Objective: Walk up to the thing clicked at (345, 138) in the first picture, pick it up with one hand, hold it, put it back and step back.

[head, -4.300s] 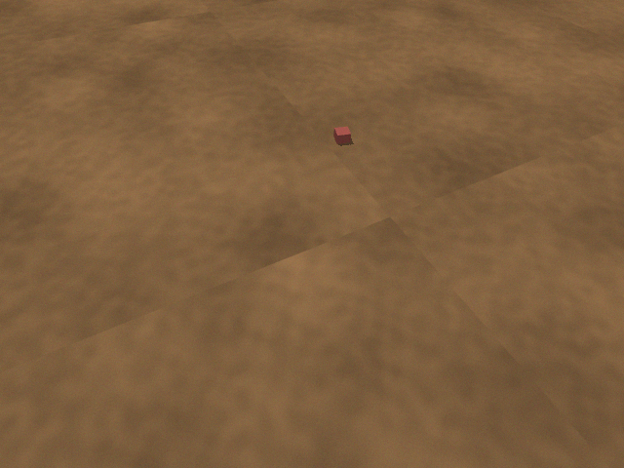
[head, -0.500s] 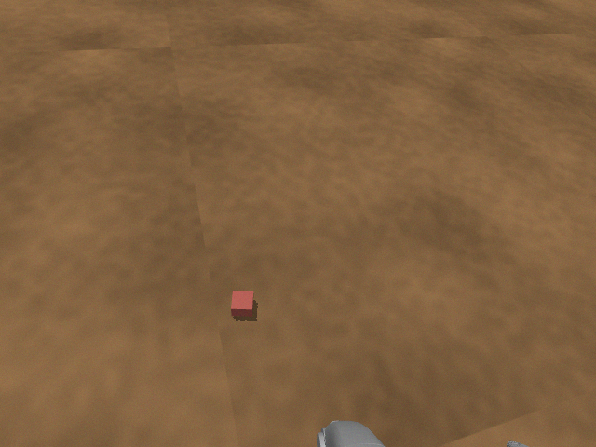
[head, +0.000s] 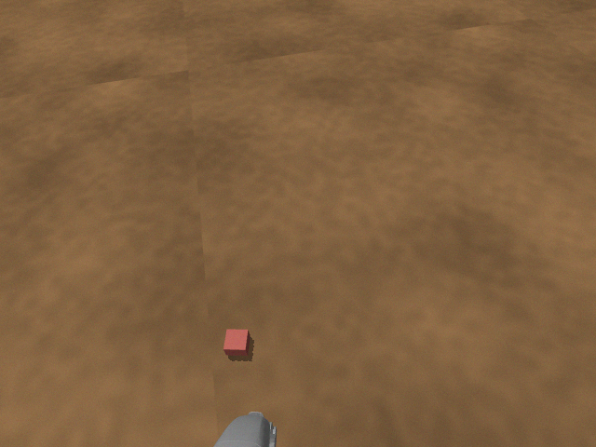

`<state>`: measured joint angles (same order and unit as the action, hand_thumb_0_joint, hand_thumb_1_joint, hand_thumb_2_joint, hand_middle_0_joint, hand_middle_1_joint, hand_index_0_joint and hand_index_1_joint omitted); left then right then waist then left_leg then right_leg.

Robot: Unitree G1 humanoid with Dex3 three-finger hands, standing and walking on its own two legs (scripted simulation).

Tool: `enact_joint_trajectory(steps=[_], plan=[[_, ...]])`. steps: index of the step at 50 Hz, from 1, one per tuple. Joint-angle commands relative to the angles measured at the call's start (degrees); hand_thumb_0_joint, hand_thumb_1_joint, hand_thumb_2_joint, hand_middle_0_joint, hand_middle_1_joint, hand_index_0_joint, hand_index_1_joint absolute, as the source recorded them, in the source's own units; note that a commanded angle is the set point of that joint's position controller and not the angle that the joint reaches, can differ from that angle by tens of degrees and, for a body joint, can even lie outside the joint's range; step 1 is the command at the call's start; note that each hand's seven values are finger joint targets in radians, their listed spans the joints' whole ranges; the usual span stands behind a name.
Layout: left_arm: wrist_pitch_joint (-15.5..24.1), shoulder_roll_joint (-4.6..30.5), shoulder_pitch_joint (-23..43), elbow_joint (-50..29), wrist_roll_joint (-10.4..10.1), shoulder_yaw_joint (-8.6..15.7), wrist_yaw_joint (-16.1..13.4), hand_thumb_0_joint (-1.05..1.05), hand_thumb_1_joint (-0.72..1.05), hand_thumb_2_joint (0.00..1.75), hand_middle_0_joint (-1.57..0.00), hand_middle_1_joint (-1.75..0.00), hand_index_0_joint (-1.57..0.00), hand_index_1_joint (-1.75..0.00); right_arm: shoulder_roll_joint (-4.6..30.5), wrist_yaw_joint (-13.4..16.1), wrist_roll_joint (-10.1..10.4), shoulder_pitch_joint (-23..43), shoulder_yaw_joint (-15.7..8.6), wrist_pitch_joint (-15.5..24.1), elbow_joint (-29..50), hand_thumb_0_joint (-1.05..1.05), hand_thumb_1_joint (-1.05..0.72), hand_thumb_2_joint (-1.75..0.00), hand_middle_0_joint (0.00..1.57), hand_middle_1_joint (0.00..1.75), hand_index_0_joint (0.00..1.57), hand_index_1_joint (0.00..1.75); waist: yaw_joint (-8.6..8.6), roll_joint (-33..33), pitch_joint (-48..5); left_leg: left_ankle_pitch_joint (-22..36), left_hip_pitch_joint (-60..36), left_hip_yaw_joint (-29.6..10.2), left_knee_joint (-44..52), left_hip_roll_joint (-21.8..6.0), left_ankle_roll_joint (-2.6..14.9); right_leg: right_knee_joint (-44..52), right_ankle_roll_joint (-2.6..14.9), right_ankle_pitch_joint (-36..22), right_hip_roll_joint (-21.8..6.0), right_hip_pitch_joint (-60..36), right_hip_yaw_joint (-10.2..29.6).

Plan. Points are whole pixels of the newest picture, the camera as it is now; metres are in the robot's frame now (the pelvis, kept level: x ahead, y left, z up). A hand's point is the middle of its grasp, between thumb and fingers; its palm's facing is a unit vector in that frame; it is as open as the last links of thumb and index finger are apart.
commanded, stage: walk up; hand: left
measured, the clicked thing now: (237, 342) +0.54 +0.27 -0.74
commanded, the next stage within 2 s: none
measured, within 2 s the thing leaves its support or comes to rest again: neither
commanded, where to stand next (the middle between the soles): +0.16 +0.02 m, yaw +2 degrees
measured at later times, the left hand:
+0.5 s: hand out of the picture +0.13 +0.28 -0.15, palm faces +0.04 -0.93 -0.37, open 7.4 cm
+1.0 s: hand out of the picture +0.14 +0.30 -0.16, palm faces +0.08 -0.90 -0.43, open 7.4 cm
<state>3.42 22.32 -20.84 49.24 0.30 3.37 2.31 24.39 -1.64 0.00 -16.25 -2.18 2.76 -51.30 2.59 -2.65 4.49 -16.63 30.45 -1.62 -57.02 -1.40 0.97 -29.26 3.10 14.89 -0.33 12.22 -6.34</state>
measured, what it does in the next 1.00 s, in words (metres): walks ahead: left foot, then right foot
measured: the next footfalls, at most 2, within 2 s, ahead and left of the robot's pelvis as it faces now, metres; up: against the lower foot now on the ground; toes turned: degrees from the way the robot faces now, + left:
left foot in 0.24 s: +0.19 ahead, +0.12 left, +0.00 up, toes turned +6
right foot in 0.60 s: +0.21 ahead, -0.13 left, +0.00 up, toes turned +4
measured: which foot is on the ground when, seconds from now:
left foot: up 0.00-0.22, down 0.24-0.62, up 0.64-0.88, down 0.90-1.00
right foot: down 0.00-0.30, up 0.32-0.58, down 0.60-1.00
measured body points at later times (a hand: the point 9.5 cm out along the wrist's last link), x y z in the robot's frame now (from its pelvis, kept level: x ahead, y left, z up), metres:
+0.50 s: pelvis +0.09 +0.00 -0.01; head +0.12 +0.01 +0.44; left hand +0.13 +0.32 -0.13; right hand +0.22 -0.30 -0.11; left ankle +0.15 +0.12 -0.74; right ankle +0.15 -0.15 -0.70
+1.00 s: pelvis +0.10 +0.01 -0.02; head +0.12 +0.01 +0.43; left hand +0.13 +0.35 -0.13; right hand +0.19 -0.30 -0.14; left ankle +0.09 +0.15 -0.74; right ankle +0.17 -0.14 -0.73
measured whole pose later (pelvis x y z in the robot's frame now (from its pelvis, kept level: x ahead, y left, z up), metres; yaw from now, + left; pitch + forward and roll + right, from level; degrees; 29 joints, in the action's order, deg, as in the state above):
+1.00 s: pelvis +0.10 +0.01 -0.02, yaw +6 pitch -2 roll +1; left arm 0.1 23.7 -12.7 55.1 0.7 2.0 -1.1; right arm 21.7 -1.3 -1.3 -13.0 -2.0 -1.1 -56.8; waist 0.0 0.7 4.0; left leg -21.1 16.4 -0.8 -39.1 -0.5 -0.6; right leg -44.6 0.3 24.6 -4.4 23.9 1.1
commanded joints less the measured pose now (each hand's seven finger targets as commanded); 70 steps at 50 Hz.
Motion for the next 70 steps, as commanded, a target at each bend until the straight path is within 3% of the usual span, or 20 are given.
enact_joint_trajectory(steps=[1,6,12,13,15,16,20,28,29,31,33,36,44,45,47,48,51,54,58,70], plan=[[2.56,16.32,-2.51,-4.64,0.1,4.66,-1.51,0.0,0.9,0.9,-0.2,-0.3,-0.2,-0.3,10.07,-0.32,-0.49,1.71,-3.55,0.36,5.08,0.0,-0.9,-0.9,0.2,0.3,0.2,0.3,0.78,6.55,0.55,2.95,7.18,-4.39,6.82,-1.36,-0.14,14.62,6.7,-7.59,-18.5,-7.98,16.91],[2.39,14.05,-1.38,-4.11,0.39,3.04,-2.81,0.0,0.9,0.9,-0.2,-0.3,-0.2,-0.3,6.67,-0.18,-0.5,4.29,-2.56,-0.27,5.73,0.0,-0.9,-0.9,0.2,0.3,0.2,0.3,0.44,6.51,0.07,7.5,-2.84,0.48,14.69,-0.36,0.61,7.39,3.06,-35.26,-15.65,-5.58,6.73],[1.25,13.68,1.3,-3.5,-0.4,1.88,-3.47,0.0,0.9,0.9,-0.2,-0.3,-0.2,-0.3,8.03,0.62,-0.7,0.06,-2.97,0.05,3.85,0.0,-0.9,-0.9,0.2,0.3,0.2,0.3,-3.7,4.25,-6.27,14.39,-21.83,4.51,27.66,2.26,4.35,-10.08,1.17,-33.37,-10.55,-1.48,1.9],[1.41,12.64,-0.5,-4.72,-0.66,1.51,-3.09,0.0,0.9,0.9,-0.2,-0.3,-0.2,-0.3,11.55,0.61,-1.05,-5.65,-4.56,0.48,3.76,0.0,-0.9,-0.9,0.2,0.3,0.2,0.3,-6.14,-0.77,-11.01,11.22,-31.31,-2.43,28.85,-1.39,7.63,-20.39,-0.13,-23.81,-7.51,3.45,0.97],[0.45,10.82,-4.66,-3.88,-1.49,1.59,-3.24,0.0,0.9,0.9,-0.2,-0.3,-0.2,-0.3,17.44,1.2,-0.2,-7.08,-6.04,0.49,5.25,0.0,-0.9,-0.9,0.2,0.3,0.2,0.3,-5.77,-9.06,-14.5,13.46,-41.28,-34.14,34.36,-22.25,20.98,-40.86,-2.92,20.22,1.47,23.57,2.14],[-0.11,13.01,-2.44,-3.28,-0.27,1.51,-3.58,0.0,0.9,0.9,-0.2,-0.3,-0.2,-0.3,17.13,1.38,0.85,-4.87,-6.6,0.25,4.98,0.0,-0.9,-0.9,0.2,0.3,0.2,0.3,-5.41,-5.85,-10.98,4.29,-33.94,-34.45,37.29,-23.75,21.06,-40.5,-1.19,19.89,-3.24,22.51,7.3],[-0.41,12.34,-2.26,-1.3,-0.37,1.84,-1.87,0.0,0.9,0.9,-0.2,-0.3,-0.2,-0.3,12.64,1.33,-0.03,3.97,-4.09,0.16,6.94,0.0,-0.9,-0.9,0.2,0.3,0.2,0.3,-2.05,-4.13,0.41,-2.08,-10.75,-11.31,39.78,-10.91,11.74,-27.82,-1.24,11.04,-4.63,13.21,7.18],[1.02,11.07,-5.32,3.2,-0.12,2.13,-4.61,0.0,0.9,0.9,-0.2,-0.3,-0.2,-0.3,10.59,0.22,-1.12,9.76,-3.4,-3.41,8.39,0.0,-0.9,-0.9,0.2,0.3,0.2,0.3,-0.08,-6.44,-5.9,4.52,-5.72,-4.28,24.43,-6.29,9.41,-3.87,-3.75,-6.3,0.39,-3.26,1.45],[1.23,12.72,-4.98,3.25,0.17,2.69,-5.02,0.0,0.9,0.9,-0.2,-0.3,-0.2,-0.3,8.17,0.23,-0.9,9.56,-2.75,-3.89,8.34,0.0,-0.9,-0.9,0.2,0.3,0.2,0.3,0.52,-2.06,-5.97,-0.18,-2.5,-3.13,20.42,-4.43,7.44,-1.21,-3.44,-6.24,-0.71,-5.94,3.8],[1.95,20.23,0.16,0.43,1.81,3.9,-5.48,0.0,0.9,0.9,-0.2,-0.3,-0.2,-0.3,3.85,0.44,-0.67,5.85,-1.49,-4.65,8.05,0.0,-0.9,-0.9,0.2,0.3,0.2,0.3,-1.35,14.97,-3.07,-13.76,2.83,-1.49,4.39,3.43,1.5,14.9,4.02,6.55,-22.48,1.52,35.09],[1.27,21.43,5.7,-1.1,1.62,4.35,-5.61,0.0,0.9,0.9,-0.2,-0.3,-0.2,-0.3,11.12,0.95,-1.14,6.14,-4.13,-5.65,6.0,0.0,-0.9,-0.9,0.2,0.3,0.2,0.3,-1.48,11.82,0.22,-14.84,-1.47,-5.49,-3.8,-1.14,1.03,13.59,11.95,9.72,-25.58,10.54,36.58],[1.19,16.95,7.35,-0.97,1.53,3.24,-5.29,0.0,0.9,0.9,-0.2,-0.3,-0.2,-0.3,10.22,0.49,-0.53,2.65,-4.48,-5.34,2.66,0.0,-0.9,-0.9,0.2,0.3,0.2,0.3,-2.8,11.8,-2.22,-9.42,-2.12,-4.39,-3.01,0.34,0.8,8.97,7.02,3.43,-16.5,6.25,21.48],[-0.97,15.7,9.01,-0.6,1.08,2.31,-3.71,0.0,0.9,0.9,-0.2,-0.3,-0.2,-0.3,8.2,0.77,-1.03,0.53,-3.16,-2.99,-1.97,0.0,-0.9,-0.9,0.2,0.3,0.2,0.3,-2.77,13.48,-6.87,-3.02,-18.0,4.88,27.93,2.88,-0.38,-1.35,4.2,5.09,-11.27,7.95,13.68],[-1.31,13.12,8.48,-0.56,0.64,1.26,-3.61,0.0,0.9,0.9,-0.2,-0.3,-0.2,-0.3,9.52,1.32,-1.52,-0.64,-3.63,-2.42,-2.83,0.0,-0.9,-0.9,0.2,0.3,0.2,0.3,-3.62,9.15,-7.35,-0.99,-22.86,1.47,31.18,1.28,0.33,-6.53,2.07,4.39,-10.15,12.19,12.13],[-1.79,9.6,9.44,-0.22,-0.32,0.3,-3.82,0.0,0.9,0.9,-0.2,-0.3,-0.2,-0.3,17.2,1.71,-2.01,4.62,-4.59,-1.69,-0.77,0.0,-0.9,-0.9,0.2,0.3,0.2,0.3,-3.29,-8.07,-4.03,-15.1,-16.75,-28.03,41.21,-17.29,9.11,-17.04,-2.98,15.43,-0.67,20.57,4.48],[-1.6,13.9,11.33,1.33,0.27,1.53,-4.11,0.0,0.9,0.9,-0.2,-0.3,-0.2,-0.3,18.17,1.42,-1.12,7.71,-4.79,-1.81,-0.71,0.0,-0.9,-0.9,0.2,0.3,0.2,0.3,-3.38,-6.08,-0.96,-17.49,-6.57,-27.91,40.92,-18.93,12.71,-19.93,-2.46,17.0,-3.25,12.56,7.91],[-0.2,10.98,6.35,4.7,-0.35,0.51,-3.36,0.0,0.9,0.9,-0.2,-0.3,-0.2,-0.3,9.94,1.41,-0.88,12.61,-1.76,-1.53,-0.48,0.0,-0.9,-0.9,0.2,0.3,0.2,0.3,0.58,-3.59,-2.04,4.95,-9.76,-5.7,29.24,-6.1,4.49,-2.78,-1.69,-2.89,-3.29,3.25,6.63],[0.33,13.44,8.27,5.59,-0.36,1.22,-4.01,0.0,0.9,0.9,-0.2,-0.3,-0.2,-0.3,9.13,1.54,0.23,7.51,-1.52,-0.95,-2.54,0.0,-0.9,-0.9,0.2,0.3,0.2,0.3,-1.51,-2.82,-8.49,18.77,-13.07,-2.98,22.37,-4.12,1.58,-1.58,0.8,-20.96,-6.92,-4.41,11.44],[-0.65,12.11,13.08,6.03,-0.84,-0.52,-3.23,0.0,0.9,0.9,-0.2,-0.3,-0.2,-0.3,10.88,2.0,-0.22,9.98,-2.01,-1.21,-4.27,0.0,-0.9,-0.9,0.2,0.3,0.2,0.3,-2.07,-3.29,-4.39,2.65,-14.09,-6.77,31.69,-6.52,3.29,-3.55,-0.72,-7.09,-4.1,2.87,8.39],[-0.04,11.75,16.28,10.49,-0.19,-1.05,-2.89,0.0,0.9,0.9,-0.2,-0.3,-0.2,-0.3,9.15,1.59,-0.02,13.08,-1.19,-1.5,-7.24,0.0,-0.9,-0.9,0.2,0.3,0.2,0.3,-2.89,2.1,-6.07,3.72,-19.01,-2.18,32.84,-4.6,1.8,5.13,-0.46,-10.93,-7.1,-0.15,12.02]])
